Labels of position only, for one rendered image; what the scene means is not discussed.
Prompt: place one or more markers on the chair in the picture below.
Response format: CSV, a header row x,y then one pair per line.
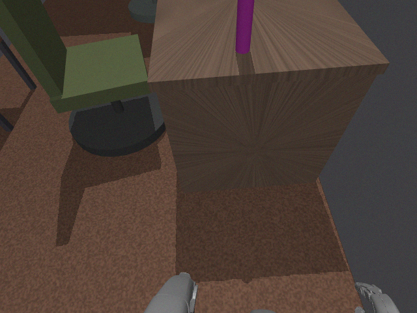
x,y
21,71

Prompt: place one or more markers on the desk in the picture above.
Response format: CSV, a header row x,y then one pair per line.
x,y
272,116

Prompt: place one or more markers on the right robot hand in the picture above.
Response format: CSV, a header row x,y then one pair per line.
x,y
381,303

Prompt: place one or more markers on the office chair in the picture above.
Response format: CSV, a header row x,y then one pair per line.
x,y
143,10
103,83

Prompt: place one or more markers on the can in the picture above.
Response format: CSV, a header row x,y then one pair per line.
x,y
244,25

